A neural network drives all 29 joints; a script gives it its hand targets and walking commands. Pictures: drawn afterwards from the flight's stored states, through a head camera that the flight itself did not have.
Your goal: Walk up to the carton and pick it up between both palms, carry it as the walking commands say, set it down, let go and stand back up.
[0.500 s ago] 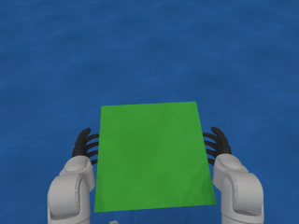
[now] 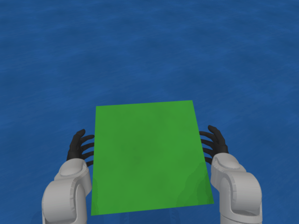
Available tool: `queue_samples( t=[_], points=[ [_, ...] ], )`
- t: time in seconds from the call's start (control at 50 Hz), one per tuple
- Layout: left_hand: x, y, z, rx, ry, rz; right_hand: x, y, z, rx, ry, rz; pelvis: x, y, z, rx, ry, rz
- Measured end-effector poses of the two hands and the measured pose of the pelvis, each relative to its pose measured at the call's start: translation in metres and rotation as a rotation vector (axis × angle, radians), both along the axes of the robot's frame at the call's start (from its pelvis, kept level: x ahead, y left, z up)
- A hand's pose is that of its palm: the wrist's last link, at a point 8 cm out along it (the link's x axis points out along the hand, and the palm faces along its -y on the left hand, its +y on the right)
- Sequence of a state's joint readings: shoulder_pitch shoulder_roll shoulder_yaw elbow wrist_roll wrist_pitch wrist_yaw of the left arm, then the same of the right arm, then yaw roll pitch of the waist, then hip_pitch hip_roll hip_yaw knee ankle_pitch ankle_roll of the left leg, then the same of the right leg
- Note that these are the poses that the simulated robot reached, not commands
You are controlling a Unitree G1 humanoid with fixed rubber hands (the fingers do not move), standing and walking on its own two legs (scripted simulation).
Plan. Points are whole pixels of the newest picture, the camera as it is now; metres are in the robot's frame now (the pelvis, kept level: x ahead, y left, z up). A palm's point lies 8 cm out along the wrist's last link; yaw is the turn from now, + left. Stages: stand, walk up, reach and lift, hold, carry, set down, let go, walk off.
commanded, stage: carry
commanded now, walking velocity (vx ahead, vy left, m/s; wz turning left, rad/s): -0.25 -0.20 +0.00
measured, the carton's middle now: (148, 158) +0.31 +0.02 +0.02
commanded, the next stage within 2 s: none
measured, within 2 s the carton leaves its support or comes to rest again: neither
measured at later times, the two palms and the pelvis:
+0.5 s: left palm out of the picture +0.04 +0.03 +0.09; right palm out of the picture +0.06 -0.29 +0.09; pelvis -0.20 -0.14 +0.00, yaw +1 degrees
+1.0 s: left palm out of the picture -0.09 -0.08 +0.10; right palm out of the picture -0.08 -0.40 +0.10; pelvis -0.34 -0.24 +0.00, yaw +1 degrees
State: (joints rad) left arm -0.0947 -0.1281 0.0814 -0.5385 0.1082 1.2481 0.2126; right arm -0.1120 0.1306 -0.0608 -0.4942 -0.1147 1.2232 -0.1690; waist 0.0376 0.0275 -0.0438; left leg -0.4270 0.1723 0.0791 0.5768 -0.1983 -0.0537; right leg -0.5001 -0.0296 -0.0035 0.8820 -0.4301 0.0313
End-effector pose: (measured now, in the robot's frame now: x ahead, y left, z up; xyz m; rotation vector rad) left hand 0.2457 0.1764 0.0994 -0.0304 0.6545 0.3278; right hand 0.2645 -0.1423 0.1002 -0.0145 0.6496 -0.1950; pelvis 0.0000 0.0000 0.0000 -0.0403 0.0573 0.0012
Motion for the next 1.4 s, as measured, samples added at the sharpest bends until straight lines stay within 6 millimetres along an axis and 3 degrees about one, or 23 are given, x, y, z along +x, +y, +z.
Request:
queue_samples(
  t=[0.08,0.14,0.22,0.3,0.38,0.54,0.68,0.74,0.82,0.92,1.14,1.26,1.4],
  points=[
    [-0.021,-0.045,-0.004,0.027,-0.011,-0.029,-0.031,-0.045,-0.014,0.025,-0.012,-0.029,-0.032,-0.037,-0.012,-0.005,0.004,-0.016],
    [-0.041,-0.078,-0.011,0.042,0.045,-0.078,-0.065,-0.078,-0.026,0.048,0.045,-0.075,-0.058,-0.056,-0.008,0.024,-0.004,-0.009],
    [-0.072,-0.108,-0.015,0.042,0.079,-0.12,-0.108,-0.108,-0.027,0.05,0.077,-0.117,-0.09,-0.076,-0.002,0.062,-0.01,-0.007],
    [-0.103,-0.125,-0.015,0.031,0.038,-0.124,-0.139,-0.125,-0.019,0.037,0.035,-0.121,-0.121,-0.093,-0.005,0.06,0.0,-0.004],
    [-0.141,-0.13,-0.02,-0.006,0.0,-0.084,-0.163,-0.13,-0.012,0.0,-0.002,-0.08,-0.154,-0.11,-0.013,0.051,0.003,0.007],
    [-0.218,-0.153,-0.007,-0.012,0.033,-0.009,-0.218,-0.153,-0.003,-0.007,0.034,-0.004,-0.211,-0.152,0.003,0.012,-0.018,0.007],
    [-0.25,-0.212,-0.002,0.024,-0.014,-0.028,-0.259,-0.212,-0.012,0.021,-0.014,-0.021,-0.253,-0.203,-0.011,0.011,-0.011,-0.016],
    [-0.265,-0.239,-0.005,0.039,0.043,-0.078,-0.288,-0.24,-0.02,0.045,0.043,-0.069,-0.271,-0.218,-0.005,0.043,-0.016,-0.009],
    [-0.284,-0.263,-0.004,0.048,0.069,-0.121,-0.32,-0.263,-0.019,0.057,0.068,-0.113,-0.293,-0.231,0.002,0.069,-0.015,-0.004],
    [-0.307,-0.269,0.002,0.04,0.022,-0.112,-0.339,-0.27,-0.007,0.046,0.02,-0.107,-0.319,-0.24,0.002,0.07,0.002,0.003],
    [-0.374,-0.251,0.001,0.004,0.0,0.019,-0.367,-0.251,-0.002,0.013,-0.001,0.023,-0.361,-0.253,-0.005,0.073,-0.045,0.02],
    [-0.386,-0.264,-0.004,0.013,0.032,0.018,-0.381,-0.264,-0.014,0.029,0.031,0.016,-0.375,-0.263,-0.008,0.085,-0.055,0.023],
    [-0.389,-0.286,0.003,0.015,0.045,-0.076,-0.413,-0.287,-0.004,0.031,0.04,-0.084,-0.398,-0.264,0.004,0.068,-0.05,0.009]
  ],
)
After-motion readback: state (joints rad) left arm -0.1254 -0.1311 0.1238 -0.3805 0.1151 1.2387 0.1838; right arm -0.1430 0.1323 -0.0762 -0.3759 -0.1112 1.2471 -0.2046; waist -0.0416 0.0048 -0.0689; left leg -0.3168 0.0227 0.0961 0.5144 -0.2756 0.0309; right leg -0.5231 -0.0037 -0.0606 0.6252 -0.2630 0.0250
